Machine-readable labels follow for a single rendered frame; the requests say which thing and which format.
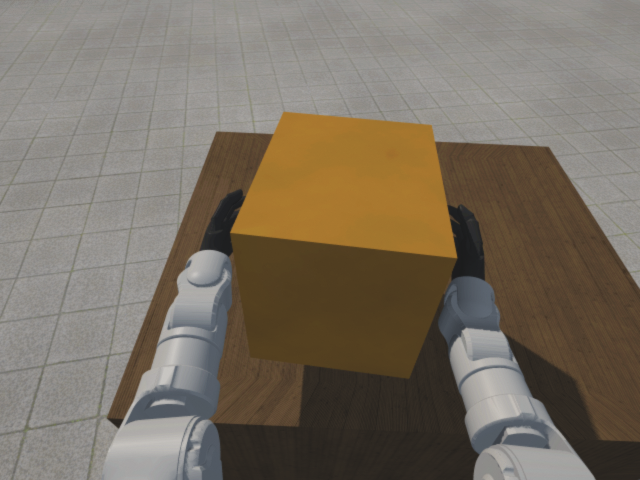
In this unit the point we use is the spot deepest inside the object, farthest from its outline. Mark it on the left robot hand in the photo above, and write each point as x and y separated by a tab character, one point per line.
217	236

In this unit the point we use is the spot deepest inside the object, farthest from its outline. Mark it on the pedestal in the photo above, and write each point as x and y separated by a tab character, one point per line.
569	309

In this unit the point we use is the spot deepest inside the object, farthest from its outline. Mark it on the carton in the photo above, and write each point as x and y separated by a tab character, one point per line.
343	246

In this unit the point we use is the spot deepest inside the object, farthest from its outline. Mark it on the left robot upper arm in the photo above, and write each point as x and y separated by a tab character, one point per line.
175	448

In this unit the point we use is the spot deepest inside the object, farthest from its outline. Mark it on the right robot hand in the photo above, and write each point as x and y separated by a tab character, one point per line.
468	244

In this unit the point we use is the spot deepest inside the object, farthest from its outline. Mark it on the right robot upper arm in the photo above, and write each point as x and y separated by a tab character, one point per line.
510	462

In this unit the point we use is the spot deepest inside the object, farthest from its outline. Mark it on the left robot forearm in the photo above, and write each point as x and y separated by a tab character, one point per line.
183	376

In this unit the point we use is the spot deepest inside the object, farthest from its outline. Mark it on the right robot forearm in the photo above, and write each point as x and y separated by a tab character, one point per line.
500	407

